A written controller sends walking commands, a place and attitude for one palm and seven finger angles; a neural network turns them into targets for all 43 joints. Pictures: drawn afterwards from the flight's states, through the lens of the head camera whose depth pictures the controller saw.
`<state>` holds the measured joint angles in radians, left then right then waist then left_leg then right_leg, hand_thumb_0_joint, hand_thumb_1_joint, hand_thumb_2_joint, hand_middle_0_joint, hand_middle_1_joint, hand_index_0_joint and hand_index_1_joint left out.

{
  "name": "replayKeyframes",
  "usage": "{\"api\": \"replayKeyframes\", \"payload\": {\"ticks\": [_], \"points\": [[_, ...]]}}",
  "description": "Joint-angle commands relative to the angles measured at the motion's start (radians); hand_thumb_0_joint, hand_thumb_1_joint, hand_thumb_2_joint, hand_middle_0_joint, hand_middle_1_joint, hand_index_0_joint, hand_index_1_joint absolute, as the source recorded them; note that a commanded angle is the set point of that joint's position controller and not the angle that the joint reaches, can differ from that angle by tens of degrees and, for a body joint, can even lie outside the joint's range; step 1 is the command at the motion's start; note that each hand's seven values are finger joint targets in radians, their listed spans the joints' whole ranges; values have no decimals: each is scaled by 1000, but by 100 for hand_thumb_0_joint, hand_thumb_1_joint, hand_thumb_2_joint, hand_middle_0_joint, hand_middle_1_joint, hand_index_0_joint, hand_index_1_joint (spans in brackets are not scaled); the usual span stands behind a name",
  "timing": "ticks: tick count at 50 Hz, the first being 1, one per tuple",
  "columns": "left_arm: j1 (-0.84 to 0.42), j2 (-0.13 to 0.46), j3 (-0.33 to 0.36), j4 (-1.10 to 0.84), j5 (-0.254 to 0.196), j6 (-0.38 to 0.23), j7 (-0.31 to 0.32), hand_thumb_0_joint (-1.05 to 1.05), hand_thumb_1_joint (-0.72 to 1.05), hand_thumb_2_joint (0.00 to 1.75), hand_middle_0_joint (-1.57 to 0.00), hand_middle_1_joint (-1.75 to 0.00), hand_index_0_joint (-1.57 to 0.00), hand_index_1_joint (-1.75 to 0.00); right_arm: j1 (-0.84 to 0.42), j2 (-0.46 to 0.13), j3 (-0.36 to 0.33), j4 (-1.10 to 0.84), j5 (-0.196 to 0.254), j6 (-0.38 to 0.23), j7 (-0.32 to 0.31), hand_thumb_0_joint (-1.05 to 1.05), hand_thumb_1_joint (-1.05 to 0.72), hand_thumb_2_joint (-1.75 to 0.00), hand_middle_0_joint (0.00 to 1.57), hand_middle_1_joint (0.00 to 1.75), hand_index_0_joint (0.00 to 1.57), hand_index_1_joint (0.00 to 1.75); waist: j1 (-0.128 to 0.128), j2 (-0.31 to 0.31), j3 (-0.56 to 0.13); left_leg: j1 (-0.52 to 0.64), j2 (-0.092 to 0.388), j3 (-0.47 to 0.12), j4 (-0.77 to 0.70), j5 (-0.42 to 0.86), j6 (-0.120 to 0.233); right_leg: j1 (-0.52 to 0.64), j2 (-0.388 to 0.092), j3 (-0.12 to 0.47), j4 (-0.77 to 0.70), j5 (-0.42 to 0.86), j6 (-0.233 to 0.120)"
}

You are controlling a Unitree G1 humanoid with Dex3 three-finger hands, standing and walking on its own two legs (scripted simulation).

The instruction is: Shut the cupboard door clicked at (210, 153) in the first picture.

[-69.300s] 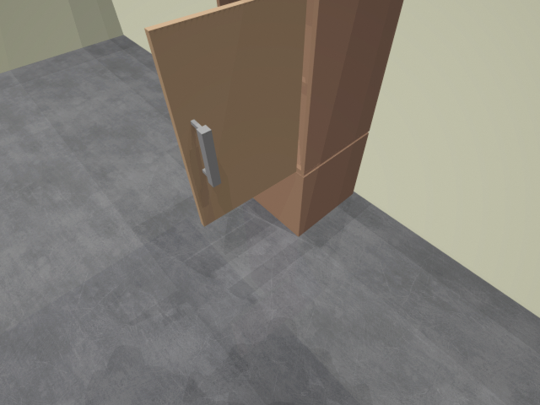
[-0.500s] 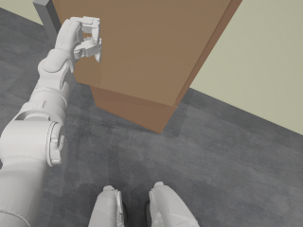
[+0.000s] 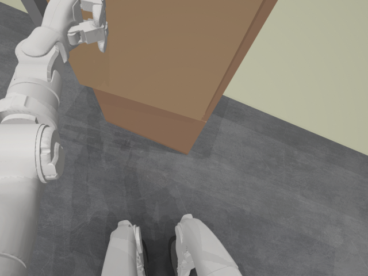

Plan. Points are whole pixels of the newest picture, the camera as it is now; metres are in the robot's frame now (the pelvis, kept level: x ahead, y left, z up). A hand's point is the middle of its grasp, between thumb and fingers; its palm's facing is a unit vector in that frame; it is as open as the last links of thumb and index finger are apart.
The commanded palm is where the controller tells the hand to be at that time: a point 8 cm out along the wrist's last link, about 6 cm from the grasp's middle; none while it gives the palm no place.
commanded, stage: push the door shut along its arc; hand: left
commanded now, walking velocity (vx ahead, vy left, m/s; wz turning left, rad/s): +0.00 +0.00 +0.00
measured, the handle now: (48, 9) +0.63 +0.18 +0.09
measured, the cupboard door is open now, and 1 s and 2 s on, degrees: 6 0 0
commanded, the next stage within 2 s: pull the fist back off the door in 0.04 s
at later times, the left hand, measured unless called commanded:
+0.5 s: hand (122, 24) +0.59 +0.05 +0.08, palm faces +0.04 -0.99 -0.10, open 2.9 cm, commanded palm +0.56 +0.08 +0.09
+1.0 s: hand (120, 58) +0.52 +0.06 +0.08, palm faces -0.01 -1.00 -0.01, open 3.1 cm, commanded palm +0.50 +0.10 +0.09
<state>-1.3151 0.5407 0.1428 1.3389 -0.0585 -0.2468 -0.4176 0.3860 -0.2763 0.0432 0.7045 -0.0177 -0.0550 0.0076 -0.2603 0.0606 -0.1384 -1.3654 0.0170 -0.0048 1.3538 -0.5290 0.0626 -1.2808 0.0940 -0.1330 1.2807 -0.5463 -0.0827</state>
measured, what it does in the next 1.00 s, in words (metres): stands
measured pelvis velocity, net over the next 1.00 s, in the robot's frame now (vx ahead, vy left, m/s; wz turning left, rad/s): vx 0.03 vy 0.00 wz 0.03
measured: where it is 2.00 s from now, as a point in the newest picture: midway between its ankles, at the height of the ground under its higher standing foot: (161, 274)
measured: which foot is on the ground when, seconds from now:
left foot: down 0.00-1.00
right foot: down 0.00-1.00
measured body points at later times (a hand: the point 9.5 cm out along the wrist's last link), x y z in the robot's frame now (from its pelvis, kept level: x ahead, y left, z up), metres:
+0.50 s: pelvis +0.00 +0.00 +0.00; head +0.18 +0.01 +0.41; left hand +0.59 +0.10 +0.09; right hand -0.06 -0.23 -0.11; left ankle +0.04 +0.08 -0.60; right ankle +0.02 -0.08 -0.60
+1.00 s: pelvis +0.03 +0.00 +0.04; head +0.17 +0.01 +0.47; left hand +0.51 +0.11 +0.09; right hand +0.06 -0.28 -0.08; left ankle +0.04 +0.08 -0.60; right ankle +0.02 -0.08 -0.60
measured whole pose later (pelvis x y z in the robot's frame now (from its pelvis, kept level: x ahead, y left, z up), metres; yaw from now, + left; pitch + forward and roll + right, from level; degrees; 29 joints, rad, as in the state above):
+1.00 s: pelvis +0.03 +0.00 +0.04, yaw +1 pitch +26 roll -2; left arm -0.84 0.14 0.13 1.07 -0.02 -0.53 0.14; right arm 0.36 -0.28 -0.04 0.64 -0.06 0.03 0.12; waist -0.16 0.04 -0.17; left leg -1.12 -0.01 0.03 1.18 -0.52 0.05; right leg -1.06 0.08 -0.08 1.15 -0.55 -0.08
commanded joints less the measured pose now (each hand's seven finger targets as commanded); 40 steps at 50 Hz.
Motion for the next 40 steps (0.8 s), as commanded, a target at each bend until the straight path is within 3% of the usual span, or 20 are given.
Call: {"api": "replayKeyframes", "payload": {"ticks": [1, 4, 7, 8, 9, 11, 13, 14, 16, 18, 20, 23, 24, 26, 29, 32, 33, 34, 38, 40], "points": [[-667, 16, -13, -235, -25, -55, -21, 0, 90, 90, -130, -150, -130, -150, 218, -206, -72, 14, 2, -35, -25, 0, -90, -90, 20, 30, 20, 30, -121, 204, -575, 643, 14, -139, -71, 392, 4, 17, -8, 112, -178, 247, 38], [-674, -7, -25, -208, -21, -33, -16, 0, 90, 90, -130, -150, -130, -150, 210, -205, -68, 26, 0, -47, -30, 0, -90, -90, 20, 30, 20, 30, -133, 197, -554, 618, 11, -130, -61, 373, 8, 8, -6, 113, -180, 233, 39], [-701, 0, -26, -217, -15, -27, -15, 0, 90, 90, -130, -150, -130, -150, 208, -209, -66, 32, -5, -57, -33, 0, -90, -90, 20, 30, 20, 30, -136, 215, -579, 625, 11, -132, -54, 382, 8, -2, -6, 109, -168, 233, 37], [-712, 49, 179, -217, -82, -12, 192, 0, 90, 90, -130, -150, -130, -150, 272, -184, -55, -15, -23, -60, -18, 0, -90, -90, 20, 30, 20, 30, -102, 232, -573, 575, 33, -154, -77, 334, -8, 12, -17, 115, -173, 218, 32], [-662, 14, 155, -169, -48, -5, 297, 0, 90, 90, -130, -150, -130, -150, 267, -178, -54, -18, -33, -57, 4, 0, -90, -90, 20, 30, 20, 30, -100, 228, -562, 552, 33, -162, -89, 324, -17, 20, -21, 118, -164, 209, 36], [-642, -61, 150, -177, -23, -14, 419, 0, 90, 90, -130, -150, -130, -150, 276, -176, -66, -22, -53, -48, 36, 0, -90, -90, 20, 30, 20, 30, -102, 205, -573, 589, 37, -189, -103, 326, -24, -19, -23, 102, -150, 206, 47], [-632, -49, 184, -215, 26, -60, 552, 0, 90, 90, -130, -150, -130, -150, 293, -174, -72, -34, -78, -39, 68, 0, -90, -90, 20, 30, 20, 30, -82, 201, -611, 579, 33, -178, -103, 334, -28, 17, -27, 103, -150, 215, 52], [-635, -65, 173, -230, 72, -95, 618, 0, 90, 90, -130, -150, -130, -150, 293, -167, -75, -38, -90, -35, 85, 0, -90, -90, 20, 30, 20, 30, -81, 212, -614, 575, 31, -172, -102, 334, -29, 12, -27, 102, -149, 214, 54], [-628, -34, 150, -222, 179, -158, 689, 0, 90, 90, -130, -150, -130, -150, 306, -173, -84, -27, -105, -21, 116, 0, -90, -90, 20, 30, 20, 30, -92, 218, -624, 585, 34, -172, -94, 353, -31, -6, -25, 100, -143, 218, 58], [-606, -17, 121, -217, 244, -192, 700, 0, 90, 90, -130, -150, -130, -150, 318, -176, -93, -28, -106, -5, 135, 0, -90, -90, 20, 30, 20, 30, -97, 199, -635, 558, 24, -147, -99, 335, -25, 55, -25, 113, -162, 226, 60], [-596, -6, 101, -198, 262, -201, 671, 0, 90, 90, -130, -150, -130, -150, 327, -181, -97, -26, -97, 12, 140, 0, -90, -90, 20, 30, 20, 30, -108, 169, -633, 536, 18, -138, -116, 315, -18, 116, -24, 121, -179, 239, 62], [-539, 10, 125, -163, 185, -167, 599, 0, 90, 90, -130, -150, -130, -150, 306, -181, -91, -50, -68, 28, 127, 0, -90, -90, 20, 30, 20, 30, -87, 118, -622, 451, 4, -110, -145, 252, -16, 258, -26, 154, -224, 239, 62], [-520, 36, 163, -155, 155, -155, 582, 0, 90, 90, -130, -150, -130, -150, 305, -179, -88, -53, -62, 31, 120, 0, -90, -90, 20, 30, 20, 30, -78, 89, -614, 418, 3, -100, -149, 239, -14, 308, -31, 175, -240, 239, 64], [-453, 49, 201, -165, 103, -150, 550, 0, 90, 90, -130, -150, -130, -150, 301, -174, -80, -73, -52, 31, 110, 0, -90, -90, 20, 30, 20, 30, -45, 76, -621, 392, -1, -89, -164, 253, -16, 377, -34, 194, -250, 272, 60], [-358, 9, 203, -226, 66, -189, 529, 0, 90, 90, -130, -150, -130, -150, 292, -157, -81, -83, -51, 30, 107, 0, -90, -90, 20, 30, 20, 30, -18, 58, -590, 395, 1, -74, -180, 288, -18, 431, -43, 210, -262, 345, 64], [-223, -35, 183, -278, 67, -248, 522, 0, 90, 90, -130, -150, -130, -150, 287, -150, -89, -86, -49, 35, 112, 0, -90, -90, 20, 30, 20, 30, 17, 60, -592, 462, -3, -66, -197, 359, -21, 431, -35, 180, -246, 428, 62], [-194, -76, 156, -274, 67, -255, 520, 0, 90, 90, -130, -150, -130, -150, 284, -147, -91, -85, -48, 39, 115, 0, -90, -90, 20, 30, 20, 30, 9, 36, -561, 455, -5, -61, -199, 350, -19, 433, -38, 187, -257, 433, 67], [-160, -74, 165, -271, 69, -259, 522, 0, 90, 90, -130, -150, -130, -150, 287, -149, -96, -83, -48, 43, 116, 0, -90, -90, 20, 30, 20, 30, 14, 4, -539, 438, -7, -56, -205, 337, -18, 452, -39, 188, -263, 433, 70], [-81, -158, 110, -312, 55, -266, 517, 0, 90, 90, -130, -150, -130, -150, 269, -146, -110, -92, -38, 64, 115, 0, -90, -90, 20, 30, 20, 30, 30, -2, -522, 485, -18, -43, -226, 362, -20, 473, -41, 183, -278, 481, 73], [-98, -207, 72, -403, 39, -289, 518, 0, 90, 90, -130, -150, -130, -150, 256, -142, -120, -100, -36, 70, 113, 0, -90, -90, 20, 30, 20, 30, 33, 39, -557, 579, -20, -46, -233, 422, -22, 455, -38, 167, -272, 523, 71]]}}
